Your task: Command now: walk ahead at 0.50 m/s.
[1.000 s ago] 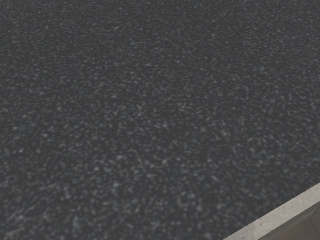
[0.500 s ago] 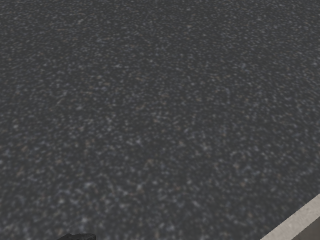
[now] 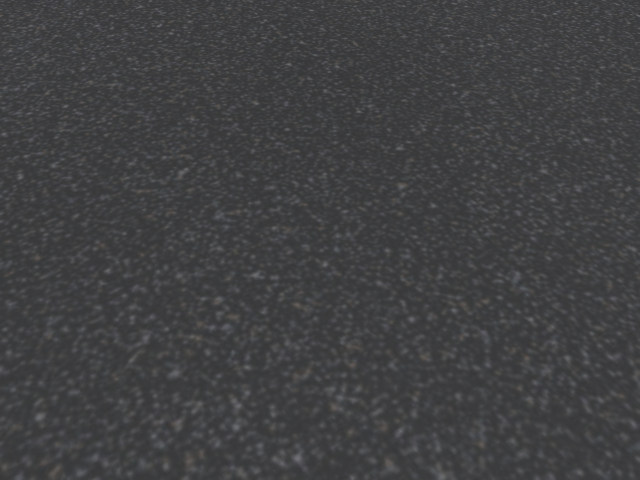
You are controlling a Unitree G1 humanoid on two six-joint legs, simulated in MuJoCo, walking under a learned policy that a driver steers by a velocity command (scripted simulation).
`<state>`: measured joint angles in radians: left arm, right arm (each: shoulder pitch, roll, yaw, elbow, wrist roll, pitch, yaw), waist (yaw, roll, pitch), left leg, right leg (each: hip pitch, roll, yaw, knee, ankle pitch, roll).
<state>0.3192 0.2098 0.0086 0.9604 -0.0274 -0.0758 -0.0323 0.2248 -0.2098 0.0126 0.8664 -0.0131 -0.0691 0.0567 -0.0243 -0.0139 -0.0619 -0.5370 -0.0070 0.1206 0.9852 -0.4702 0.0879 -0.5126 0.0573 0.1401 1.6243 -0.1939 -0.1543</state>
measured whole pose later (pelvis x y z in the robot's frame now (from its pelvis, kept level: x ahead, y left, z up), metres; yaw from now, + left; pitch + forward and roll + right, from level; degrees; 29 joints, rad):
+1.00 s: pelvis +0.56 +0.02 +0.03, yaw +17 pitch +2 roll -1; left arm 0.35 0.26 0.07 0.93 0.00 -0.05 0.03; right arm 0.06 -0.23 -0.06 0.71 0.02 -0.05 0.05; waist 0.03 0.02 0.04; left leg -0.55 0.00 0.07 0.64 -0.11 0.13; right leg 0.01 -0.10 -0.26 0.69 -0.50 0.04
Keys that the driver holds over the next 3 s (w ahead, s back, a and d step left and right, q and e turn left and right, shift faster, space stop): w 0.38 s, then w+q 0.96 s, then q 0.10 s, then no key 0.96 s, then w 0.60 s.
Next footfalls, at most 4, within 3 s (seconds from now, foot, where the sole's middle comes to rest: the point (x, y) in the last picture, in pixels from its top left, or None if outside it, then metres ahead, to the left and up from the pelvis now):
0.44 right None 0.41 -0.15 -0.72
0.98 left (255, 416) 0.69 0.14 -0.72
1.46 right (289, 300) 1.01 0.07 -0.72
1.82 left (205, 357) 0.84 0.26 -0.72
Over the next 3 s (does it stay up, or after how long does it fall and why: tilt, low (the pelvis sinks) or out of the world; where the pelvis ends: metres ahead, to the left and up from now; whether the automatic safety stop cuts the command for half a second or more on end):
stays up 1.03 0.25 0.06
